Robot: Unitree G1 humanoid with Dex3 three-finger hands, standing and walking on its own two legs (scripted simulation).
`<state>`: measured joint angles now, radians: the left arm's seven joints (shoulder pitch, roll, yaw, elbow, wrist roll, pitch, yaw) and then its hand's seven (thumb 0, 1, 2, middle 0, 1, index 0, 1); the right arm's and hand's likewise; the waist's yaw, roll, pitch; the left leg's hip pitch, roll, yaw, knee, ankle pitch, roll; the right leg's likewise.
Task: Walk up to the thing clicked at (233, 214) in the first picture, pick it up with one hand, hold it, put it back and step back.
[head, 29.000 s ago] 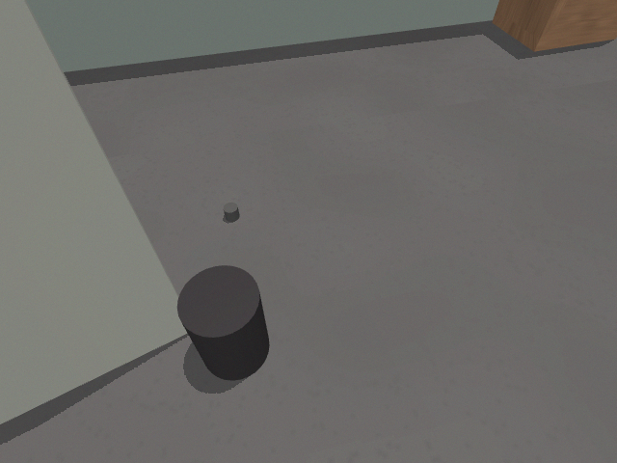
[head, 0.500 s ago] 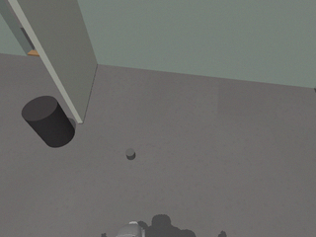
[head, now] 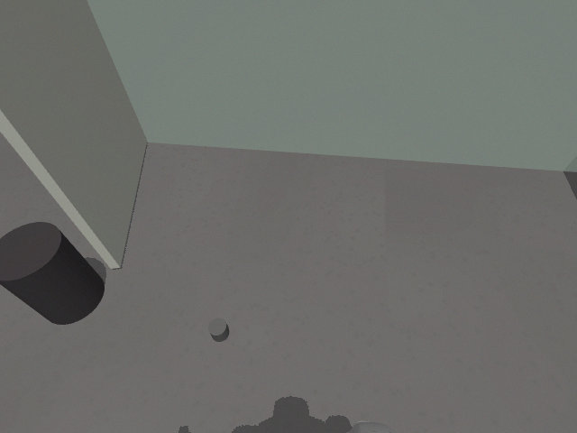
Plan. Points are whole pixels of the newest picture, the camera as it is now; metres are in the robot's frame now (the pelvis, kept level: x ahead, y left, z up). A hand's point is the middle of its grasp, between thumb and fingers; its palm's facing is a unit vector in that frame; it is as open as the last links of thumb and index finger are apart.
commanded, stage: walk up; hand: left
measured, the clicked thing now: (218, 329) +0.56 +0.28 -0.72
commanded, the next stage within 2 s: stand in 1.84 s
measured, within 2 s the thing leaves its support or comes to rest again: neither
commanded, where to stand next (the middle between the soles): +0.20 +0.03 m, yaw +1 degrees
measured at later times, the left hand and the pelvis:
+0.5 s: hand out of the picture +0.15 +0.29 -0.15, palm faces -0.04 -0.93 -0.37, open 7.4 cm; pelvis +0.10 +0.02 +0.00, yaw +0 degrees
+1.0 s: hand (132, 377) +0.24 +0.28 -0.13, palm faces -0.02 -0.93 -0.37, open 7.4 cm; pelvis +0.14 +0.02 +0.01, yaw +0 degrees
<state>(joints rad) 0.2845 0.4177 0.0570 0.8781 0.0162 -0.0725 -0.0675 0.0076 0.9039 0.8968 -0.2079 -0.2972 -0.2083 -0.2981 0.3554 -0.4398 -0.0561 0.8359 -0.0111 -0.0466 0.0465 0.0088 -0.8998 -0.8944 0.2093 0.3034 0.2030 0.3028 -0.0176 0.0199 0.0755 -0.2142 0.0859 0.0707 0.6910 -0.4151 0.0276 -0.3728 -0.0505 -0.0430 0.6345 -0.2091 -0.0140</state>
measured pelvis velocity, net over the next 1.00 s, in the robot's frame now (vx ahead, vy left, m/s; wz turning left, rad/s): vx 0.14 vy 0.02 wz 0.00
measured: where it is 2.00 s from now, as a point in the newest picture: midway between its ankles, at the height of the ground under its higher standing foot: outside the picture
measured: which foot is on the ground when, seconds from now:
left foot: down 0.00-0.00, up 0.02-0.34, down 0.36-1.00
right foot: down 0.00-1.00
